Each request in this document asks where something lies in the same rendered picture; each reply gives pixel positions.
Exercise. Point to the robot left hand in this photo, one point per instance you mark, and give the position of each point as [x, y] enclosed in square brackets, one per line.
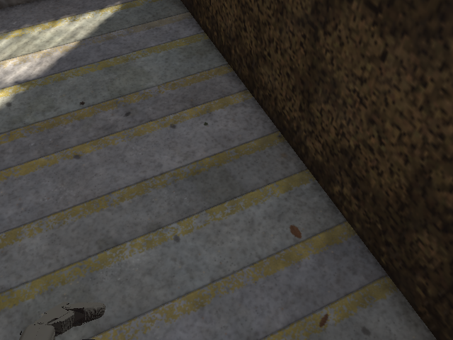
[61, 318]

